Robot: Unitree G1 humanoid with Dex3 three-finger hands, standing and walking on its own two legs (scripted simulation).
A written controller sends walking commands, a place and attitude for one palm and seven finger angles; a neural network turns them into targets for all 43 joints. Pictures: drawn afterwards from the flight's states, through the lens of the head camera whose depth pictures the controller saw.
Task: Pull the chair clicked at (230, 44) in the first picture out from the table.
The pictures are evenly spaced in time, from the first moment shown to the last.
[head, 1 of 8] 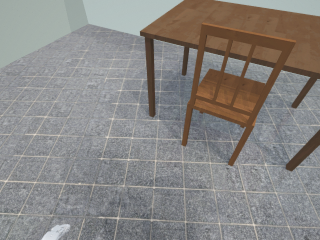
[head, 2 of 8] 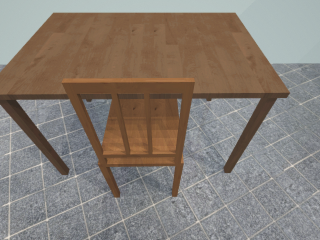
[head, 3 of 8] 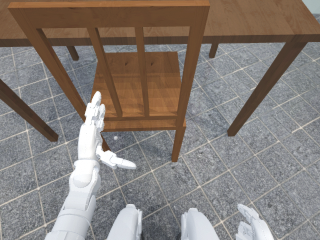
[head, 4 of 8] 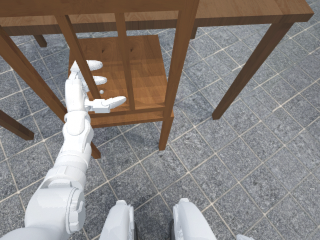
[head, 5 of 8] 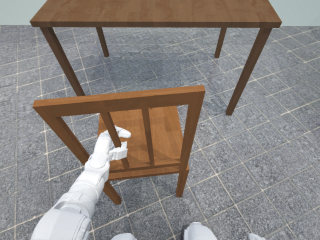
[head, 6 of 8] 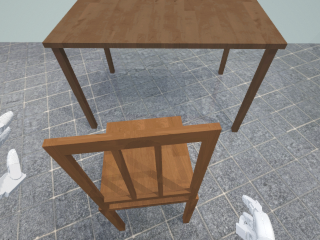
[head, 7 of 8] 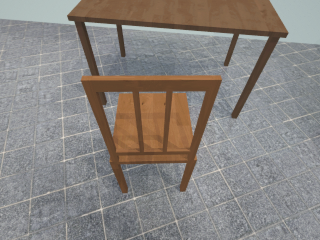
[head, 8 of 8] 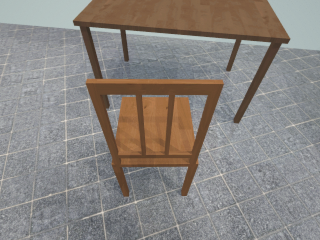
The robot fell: no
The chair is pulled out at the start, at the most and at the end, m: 0.00 0.53 0.53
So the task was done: yes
